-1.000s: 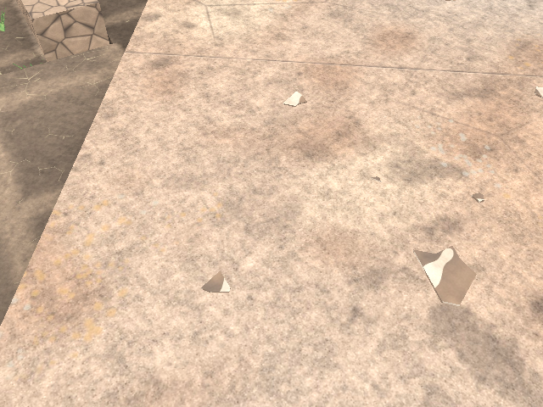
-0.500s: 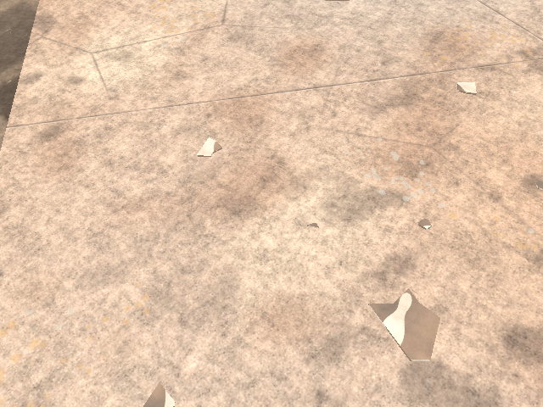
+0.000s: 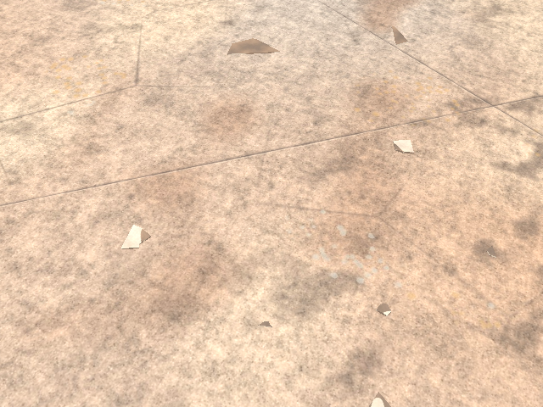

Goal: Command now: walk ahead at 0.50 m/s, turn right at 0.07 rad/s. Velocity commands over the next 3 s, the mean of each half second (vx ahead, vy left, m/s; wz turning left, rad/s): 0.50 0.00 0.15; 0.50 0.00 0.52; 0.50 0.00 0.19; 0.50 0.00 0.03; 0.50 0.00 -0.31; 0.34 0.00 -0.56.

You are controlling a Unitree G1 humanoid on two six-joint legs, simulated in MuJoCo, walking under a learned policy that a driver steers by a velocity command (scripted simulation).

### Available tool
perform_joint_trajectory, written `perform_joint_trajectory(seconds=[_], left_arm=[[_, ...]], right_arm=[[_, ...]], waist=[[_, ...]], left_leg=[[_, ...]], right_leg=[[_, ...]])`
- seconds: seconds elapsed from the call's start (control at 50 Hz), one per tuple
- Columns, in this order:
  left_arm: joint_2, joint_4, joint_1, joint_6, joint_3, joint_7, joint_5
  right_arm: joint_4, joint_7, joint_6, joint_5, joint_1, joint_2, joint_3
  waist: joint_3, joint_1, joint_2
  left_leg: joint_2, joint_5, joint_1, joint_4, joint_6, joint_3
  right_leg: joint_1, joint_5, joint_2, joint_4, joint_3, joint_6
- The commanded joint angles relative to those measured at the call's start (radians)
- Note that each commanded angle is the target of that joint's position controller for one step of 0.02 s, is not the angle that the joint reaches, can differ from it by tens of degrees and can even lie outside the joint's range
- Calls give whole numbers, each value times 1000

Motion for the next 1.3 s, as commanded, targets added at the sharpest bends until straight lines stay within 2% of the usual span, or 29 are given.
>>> perform_joint_trajectory(seconds=[0.02, 0.08, 0.16, 0.2, 0.24, 0.26, 0.28, 0.3, 0.32, 0.34, 0.38, 0.48, 0.6, 0.7, 0.76, 0.78, 0.8, 0.82, 0.84, 0.86, 0.88, 0.9, 0.92, 0.96, 1.04, 1.12, 1.22, 1.26, 1.3], left_arm=[[31, -76, -72, -5, -4, -7, -2], [14, -105, -172, -9, -18, -10, -10], [35, -130, -241, -15, -16, -3, -14], [49, -131, -224, -22, -10, 2, -11], [76, -67, -24, -39, 9, 17, -1], [130, -22, 147, -53, 28, 30, 19], [244, -18, 258, -53, 57, 42, 41], [227, -14, 240, -36, 59, 36, 5], [157, -26, 141, -31, 41, 33, -10], [96, -36, 65, -37, 25, 29, -15], [49, -23, 29, -51, 12, 33, -21], [71, 12, 89, -84, 24, 40, -28], [68, 49, 158, -79, 21, 46, -24], [97, 87, 234, -62, 27, 59, -20], [139, 88, 214, -44, 37, 68, -16], [155, 86, 207, -33, 42, 68, -15], [165, 78, 196, -23, 45, 65, -18], [144, 50, 184, -24, 39, 60, -21], [20, -24, 220, -32, 16, 36, -27], [106, -58, 70, -46, 31, 32, -19], [92, -83, 18, -61, 25, 27, -33], [93, -71, 40, -70, 23, 30, -34], [92, -61, 53, -61, 25, 32, -20], [77, -50, 105, -21, 23, 26, 5], [51, -81, 24, 8, 16, 12, 6], [53, -121, -117, 7, 11, 5, -3], [53, -170, -258, -5, 1, -1, -11], [62, -182, -267, -12, 2, -3, -13], [81, -161, -178, -18, 10, 4, -16]], right_arm=[[-33, 0, -15, 5, 21, -113, -20], [-14, -1, -16, 5, 66, -127, -23], [9, -8, -9, -3, 103, -140, -24], [16, -14, -3, -6, 97, -148, -26], [19, -16, 4, -3, 70, -157, -26], [1, -15, 3, 4, 62, -134, -18], [-44, -9, 1, 39, 138, -23, 10], [-25, -20, 12, 19, 143, -103, -14], [-29, -20, 20, 6, 77, -129, -27], [-34, -11, 20, 5, 37, -102, -22], [-27, 2, 42, -14, 34, -80, -24], [-59, 26, 77, -18, -52, -53, -29], [-131, 42, 75, -20, -253, -30, -15], [-190, 53, 71, -27, -371, -33, -5], [-180, 42, 73, -30, -293, -60, -19], [-159, 37, 69, -29, -212, -78, -30], [-121, 27, 59, -34, -86, -103, -47], [-83, 12, 54, -47, 59, -186, -77], [-101, 3, 60, -39, 12, -305, -105], [-106, 0, 73, -8, 55, -292, -104], [-95, -9, 76, -3, -9, -257, -93], [-97, -10, 72, 2, -55, -200, -79], [-103, -13, 64, 5, -100, -170, -69], [-111, -14, 43, 12, -126, -135, -54], [-80, -8, 16, 10, -43, -160, -54], [-57, -8, 13, 10, 35, -154, -46], [-31, -19, 12, -3, 102, -159, -38], [-22, -26, 11, -9, 101, -169, -37], [-23, -33, 8, -12, 58, -185, -37]], waist=[[40, 8, 117], [42, -20, 122], [49, -33, 127], [44, -14, 126], [-53, 83, 95], [-167, 145, 43], [-325, 139, -159], [-335, 129, -137], [-171, 87, -45], [-72, 63, -24], [3, 16, -53], [20, -4, -20], [65, 31, -18], [80, 61, -18], [12, 10, -58], [-38, -25, -60], [-111, -83, -36], [-202, -148, 55], [-255, -53, 289], [-265, -119, 109], [-121, -82, 84], [-47, -34, 27], [-12, 6, 10], [-34, 51, 33], [-5, 33, 68], [17, -24, 100], [46, -73, 107], [58, -61, 115], [37, -5, 124]], left_leg=[[239, 245, -4, -162, 124, -166], [233, 313, 17, -149, 107, -126], [279, 392, 110, -99, 99, -133], [299, 498, 143, -34, 88, -144], [257, 662, 119, 203, 61, -119], [208, 495, -28, 422, 42, -90], [73, -18, -364, 782, -7, -7], [29, -352, -481, 928, 4, -77], [91, -275, -516, 958, 13, -124], [128, -198, -502, 919, 11, -123], [165, -135, -437, 856, -2, -114], [181, 9, -526, 838, -31, -94], [165, 183, -569, 566, -41, -26], [126, 114, -531, 392, 18, 64], [35, -46, -386, 365, 82, 118], [0, -93, -296, 343, 108, 121], [-28, -75, -125, 267, 137, 103], [97, -141, 122, 196, 191, -94], [394, -88, 423, 130, 354, -643], [408, -87, 415, 19, 360, -771], [395, -21, 299, -1, 322, -611], [350, 104, 163, -18, 276, -516], [294, 206, 69, -27, 240, -429], [236, 321, -13, -45, 219, -331], [194, 400, -36, -88, 187, -256], [183, 429, 56, -93, 128, -234], [219, 465, 184, -72, 123, -240], [247, 518, 219, -53, 119, -247], [254, 712, 213, 20, 93, -226]], right_leg=[[-71, 110, -31, -137, -46, 26], [-19, 188, -14, -300, -79, 28], [20, 160, 11, -409, -89, -1], [82, 92, 31, -453, -88, -26], [342, 80, 81, -561, -98, -60], [597, 62, -21, -570, 4, -97], [915, -36, -334, -611, 407, -194], [856, -88, -399, -720, 605, -226], [712, -154, -344, -744, 458, -194], [578, -120, -296, -795, 333, -166], [437, -5, -217, -853, 155, -104], [450, 197, -190, -891, -29, -101], [507, 340, -165, -877, -180, -90], [655, 557, -208, -803, -251, -79], [714, 982, -218, -600, -295, -68], [712, 1034, -219, -460, -299, -70], [644, 942, -210, -256, -308, -57], [435, 629, -178, 41, -312, -24], [-48, -331, 46, 406, -247, 42], [-171, -292, 60, 466, -22, 38], [-219, -176, -3, 408, -2, 27], [-157, -112, -37, 303, -6, 26], [-93, -98, -56, 237, -4, 34], [9, -92, -65, 163, -6, 59], [-34, 30, -69, 10, -48, 80], [-95, 182, -58, -180, -60, 70], [-111, 224, -14, -351, -82, 34], [-77, 183, 5, -405, -80, 6], [66, 105, 46, -457, -87, -31]])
